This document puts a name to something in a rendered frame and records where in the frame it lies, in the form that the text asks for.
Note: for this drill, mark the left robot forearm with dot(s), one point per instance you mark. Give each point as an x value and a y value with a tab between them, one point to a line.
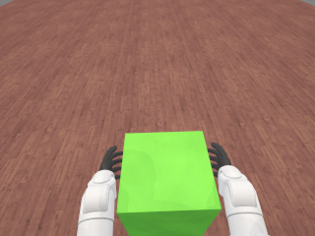
96	215

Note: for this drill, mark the robot left hand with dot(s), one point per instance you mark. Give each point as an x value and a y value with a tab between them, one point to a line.
107	161

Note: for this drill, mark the robot right hand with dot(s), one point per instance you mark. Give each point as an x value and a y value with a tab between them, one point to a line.
221	158

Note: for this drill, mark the carton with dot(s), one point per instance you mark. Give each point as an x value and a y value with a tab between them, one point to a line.
167	185

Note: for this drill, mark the right robot forearm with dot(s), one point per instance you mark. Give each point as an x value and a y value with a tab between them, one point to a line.
241	203

